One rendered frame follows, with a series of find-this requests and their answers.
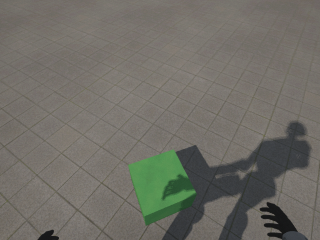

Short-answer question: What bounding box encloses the carton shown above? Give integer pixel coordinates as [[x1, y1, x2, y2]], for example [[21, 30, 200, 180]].
[[128, 149, 197, 226]]

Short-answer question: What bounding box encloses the left robot hand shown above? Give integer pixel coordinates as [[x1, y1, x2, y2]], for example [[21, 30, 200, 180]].
[[38, 230, 59, 240]]

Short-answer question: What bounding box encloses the right robot hand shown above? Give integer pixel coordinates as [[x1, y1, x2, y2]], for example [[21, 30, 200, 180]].
[[259, 202, 298, 239]]

